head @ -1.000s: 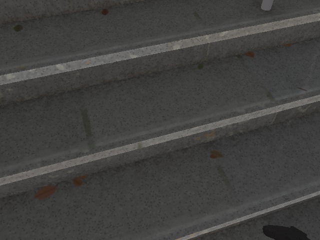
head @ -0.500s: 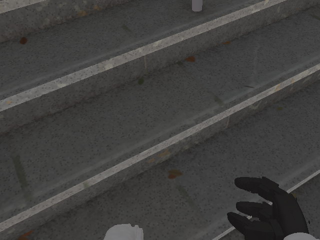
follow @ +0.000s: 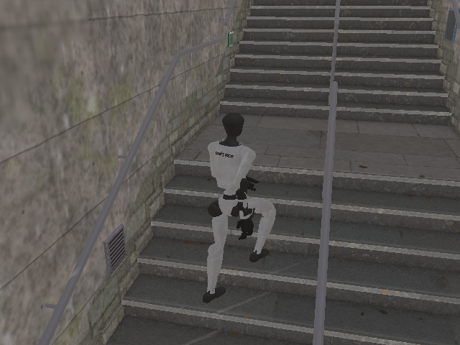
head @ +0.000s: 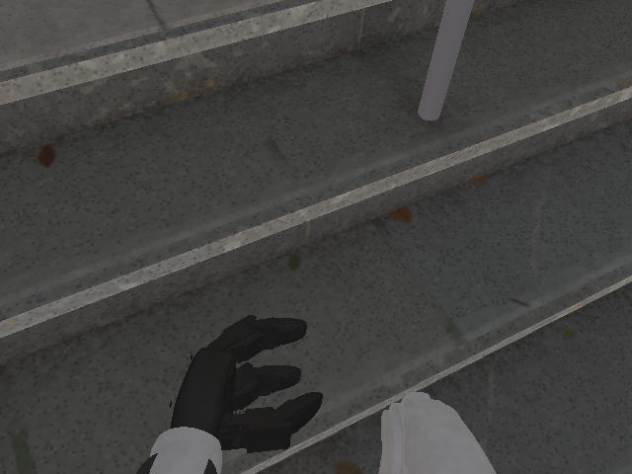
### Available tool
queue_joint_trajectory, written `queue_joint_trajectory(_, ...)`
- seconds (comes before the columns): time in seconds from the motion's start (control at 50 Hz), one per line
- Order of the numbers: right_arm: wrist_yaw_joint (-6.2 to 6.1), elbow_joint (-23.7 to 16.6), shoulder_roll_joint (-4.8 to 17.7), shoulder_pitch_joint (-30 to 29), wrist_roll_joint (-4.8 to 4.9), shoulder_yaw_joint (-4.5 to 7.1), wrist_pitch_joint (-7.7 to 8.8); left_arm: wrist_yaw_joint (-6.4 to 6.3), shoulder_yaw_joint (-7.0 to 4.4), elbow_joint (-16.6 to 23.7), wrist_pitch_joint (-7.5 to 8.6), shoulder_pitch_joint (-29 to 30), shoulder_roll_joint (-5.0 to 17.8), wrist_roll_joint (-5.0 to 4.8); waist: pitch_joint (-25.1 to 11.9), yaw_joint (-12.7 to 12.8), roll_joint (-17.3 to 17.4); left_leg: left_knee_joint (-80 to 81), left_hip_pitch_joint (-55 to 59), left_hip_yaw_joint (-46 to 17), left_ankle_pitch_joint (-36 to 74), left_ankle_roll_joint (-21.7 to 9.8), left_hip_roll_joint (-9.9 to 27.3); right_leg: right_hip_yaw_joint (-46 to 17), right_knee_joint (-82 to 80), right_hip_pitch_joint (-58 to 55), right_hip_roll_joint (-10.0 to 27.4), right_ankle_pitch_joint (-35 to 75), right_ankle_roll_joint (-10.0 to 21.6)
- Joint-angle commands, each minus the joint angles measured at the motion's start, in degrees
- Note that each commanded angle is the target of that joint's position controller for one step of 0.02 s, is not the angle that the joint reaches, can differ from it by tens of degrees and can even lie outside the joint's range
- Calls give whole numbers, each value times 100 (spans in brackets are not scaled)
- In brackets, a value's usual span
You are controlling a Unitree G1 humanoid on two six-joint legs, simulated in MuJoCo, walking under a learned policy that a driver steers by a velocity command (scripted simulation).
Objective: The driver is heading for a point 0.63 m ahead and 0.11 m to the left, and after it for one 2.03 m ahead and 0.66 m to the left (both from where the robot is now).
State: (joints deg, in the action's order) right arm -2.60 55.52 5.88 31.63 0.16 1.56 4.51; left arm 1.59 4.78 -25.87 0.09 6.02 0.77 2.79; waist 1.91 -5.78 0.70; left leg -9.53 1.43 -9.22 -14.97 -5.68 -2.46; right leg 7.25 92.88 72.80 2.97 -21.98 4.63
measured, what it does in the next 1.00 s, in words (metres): climbs, turning left: right foot 0.16 m higher, then left foot 0.16 m higher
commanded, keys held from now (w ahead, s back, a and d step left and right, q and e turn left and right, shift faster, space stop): w+q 0.62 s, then w+e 0.08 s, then e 0.30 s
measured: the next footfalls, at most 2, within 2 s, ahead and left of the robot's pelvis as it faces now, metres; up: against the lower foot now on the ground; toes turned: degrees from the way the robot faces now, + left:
right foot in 0.06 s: +0.25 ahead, -0.11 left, +0.16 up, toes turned -1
left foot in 0.58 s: +0.46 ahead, +0.20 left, +0.31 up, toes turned +23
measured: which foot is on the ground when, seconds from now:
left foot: down 0.00-0.08, up 0.10-0.56, down 0.58-1.00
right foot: up 0.00-0.04, down 0.06-0.60, up 0.62-1.00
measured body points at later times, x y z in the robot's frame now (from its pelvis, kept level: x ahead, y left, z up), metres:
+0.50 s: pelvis +0.28 +0.03 +0.15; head +0.32 +0.05 +0.60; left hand +0.14 +0.23 +0.01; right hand +0.61 -0.01 +0.13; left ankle +0.37 +0.19 -0.34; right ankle +0.21 -0.11 -0.59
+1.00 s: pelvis +0.54 +0.17 +0.32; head +0.59 +0.20 +0.76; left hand +0.75 +0.38 +0.24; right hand +0.55 -0.08 +0.18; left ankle +0.43 +0.19 -0.43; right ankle +0.73 +0.15 -0.20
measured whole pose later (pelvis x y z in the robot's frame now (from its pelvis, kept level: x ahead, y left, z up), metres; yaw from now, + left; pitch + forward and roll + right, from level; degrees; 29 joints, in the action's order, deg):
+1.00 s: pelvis +0.54 +0.17 +0.32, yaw +19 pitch +4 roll -3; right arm -2.2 57.7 9.2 27.1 -0.2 1.5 5.6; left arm -0.8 3.1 -30.6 0.5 2.1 1.7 1.1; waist 3.2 -2.1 0.2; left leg -9.9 -0.4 6.1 -12.9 -4.4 -1.2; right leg 7.8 91.4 70.7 -1.3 -22.1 7.3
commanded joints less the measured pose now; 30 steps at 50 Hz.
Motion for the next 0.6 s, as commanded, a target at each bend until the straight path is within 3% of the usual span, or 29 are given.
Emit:
queue_joint_trajectory(0.02,-26,-557,1171,109,-88,310,-6,-10,-271,364,45,259,353,-305,-1404,527,684,-247,-1123,-186,8347,-805,939,773,-2177,-4508,-954,-623,49)
queue_joint_trajectory(0.04,20,-689,1618,-134,-56,446,131,-109,-482,51,33,-935,759,-434,-2079,1089,957,-1333,-483,-403,9645,-638,1250,323,-2676,-5273,-885,-151,168)
queue_joint_trajectory(0.06,132,-870,2035,-737,63,570,345,-188,-667,-151,101,-1877,1278,-431,-2522,1747,1003,-2573,-219,-399,9379,-436,1294,-242,-3817,-5953,-741,156,271)
queue_joint_trajectory(0.08,277,-1085,1555,-724,180,560,508,-247,-823,-248,279,-2100,1629,-170,-2949,1629,388,-4094,-1269,-416,7777,-310,822,-1786,-4453,-6928,99,-750,657)
queue_joint_trajectory(0.1,399,-1521,1015,-1115,302,493,530,-271,-1021,-481,295,-2534,2164,20,-3158,1794,-1498,-6949,-3104,-115,2761,62,-432,-4990,-6151,-7654,1771,-464,1545)
queue_joint_trajectory(0.12,394,-1644,1143,-1198,-117,578,559,-284,-1042,-404,234,-1796,2029,-62,-3123,1384,-1576,-9324,-3516,-257,580,139,-564,-6224,-7161,-6951,1902,-234,1729)
queue_joint_trajectory(0.14,393,-1816,750,-1216,-294,489,426,-260,-918,-624,268,-1270,1474,-117,-2328,862,-690,-9906,-4018,-145,828,63,-158,-5357,-7087,-6234,1803,-1758,1637)
queue_joint_trajectory(0.16,358,-1905,487,-1321,-421,365,277,-263,-818,-1035,351,-1242,1052,-201,-1395,637,-24,-10162,-4635,208,904,-20,33,-4589,-6908,-5780,1597,-2331,1384)
queue_joint_trajectory(0.18,322,-2071,305,-1522,-422,245,177,-319,-748,-1449,409,-1567,804,-122,-669,531,245,-10351,-5078,163,701,-128,137,-3761,-6878,-5243,1522,-1760,1176)
queue_joint_trajectory(0.2,322,-2219,11,-1705,-378,85,76,-318,-665,-1816,460,-1828,517,-5,-395,335,313,-10747,-5299,88,741,-173,206,-3260,-6996,-4938,1394,-952,997)
queue_joint_trajectory(0.22,277,-2287,-211,-1761,-242,-22,-27,-269,-706,-2142,519,-2073,614,57,-207,269,290,-10933,-5734,67,477,-200,199,-2684,-7117,-5018,1326,-579,860)
queue_joint_trajectory(0.24,250,-2404,-278,-1966,-133,-94,-110,-210,-708,-2393,592,-2332,628,84,-51,273,107,-11227,-6164,-52,277,-223,180,-2281,-7315,-5152,1343,-113,747)
queue_joint_trajectory(0.26,264,-2409,-138,-1904,-78,-89,-187,-188,-726,-2402,671,-2314,751,33,18,177,0,-10882,-6272,-181,163,-195,274,-1866,-7446,-5158,1392,222,676)
queue_joint_trajectory(0.3,260,-2487,25,-2369,-72,-64,-302,-184,-676,-2493,805,-2288,819,-20,216,158,230,-10831,-6560,-88,171,-154,257,-1206,-7781,-4971,1450,484,492)
queue_joint_trajectory(0.32,214,-2598,-108,-2813,-99,-80,-346,-152,-729,-2678,904,-2593,1087,47,205,316,-95,-11847,-7069,232,-32,-198,73,-1117,-8020,-5244,1600,563,607)
queue_joint_trajectory(0.34,175,-2714,-69,-2967,-110,-66,-364,-138,-775,-2703,955,-2632,1286,23,263,260,-81,-11706,-7348,165,-143,-192,186,-893,-8191,-5425,1594,294,483)
queue_joint_trajectory(0.38,70,-2932,-83,-3600,-161,-89,-390,-86,-791,-2862,1027,-2875,1438,26,385,403,-148,-12047,-8119,189,-565,-276,165,-707,-8422,-5989,1612,267,433)
queue_joint_trajectory(0.4,57,-3124,-117,-3810,-184,-124,-398,-87,-803,-2897,1009,-2911,1483,-29,436,296,-44,-11550,-8156,108,-621,-316,291,-519,-8503,-6062,1531,263,268)
queue_joint_trajectory(0.44,113,-3310,4,-4381,-247,-130,-446,-164,-795,-3063,942,-3280,1430,-28,389,523,21,-10109,-7937,713,-577,-220,376,-35,-8757,-6293,1144,112,183)
queue_joint_trajectory(0.46,254,-3384,-41,-4322,-208,-205,-510,-276,-833,-3040,911,-3384,1672,-53,45,521,-313,-9183,-7184,1256,-577,-257,648,278,-9316,-6463,1163,894,333)
queue_joint_trajectory(0.48,330,-3412,-44,-4547,-247,-237,-530,-356,-826,-3039,859,-3420,1621,-164,-121,651,-356,-8208,-6454,1529,-754,-291,720,503,-9548,-6550,1054,1437,364)
queue_joint_trajectory(0.5,403,-3240,-65,-4389,-149,-243,-493,-390,-789,-2874,809,-3132,1600,-244,-153,674,-225,-7185,-5228,2008,-997,-386,549,904,-9540,-6277,920,3011,413)
queue_joint_trajectory(0.52,345,-3059,-67,-3834,-146,-212,-511,-423,-836,-2768,760,-3071,1897,-260,-593,481,-698,-6868,-4101,2412,-1260,-396,153,1070,-8775,-6415,998,6588,539)
queue_joint_trajectory(0.54,274,-2843,116,-3185,-76,-107,-551,-453,-919,-2682,722,-3245,2256,-307,-1144,241,-1164,-6460,-3625,2511,-1645,-371,-189,957,-7847,-7146,1234,9169,534)
queue_joint_trajectory(0.56,218,-2499,353,-2170,-67,-1,-530,-368,-973,-2554,700,-3056,2459,-390,-1800,-129,-1431,-6015,-2868,2370,-1316,-514,-407,842,-6495,-7625,1482,10588,465)
queue_joint_trajectory(0.58,215,-2322,756,-1446,-61,160,-451,-191,-1054,-2297,701,-2808,2679,-512,-2341,-444,-1558,-4644,-1873,1812,-1093,-599,-624,823,-5033,-7580,1326,9866,293)
queue_joint_trajectory(0.6,166,-2210,1422,-1284,-86,400,-402,-48,-1031,-1769,771,-2544,2343,-403,-2316,-429,-617,-3358,-721,-685,-1986,-983,93,557,-2906,-5364,819,6376,-89)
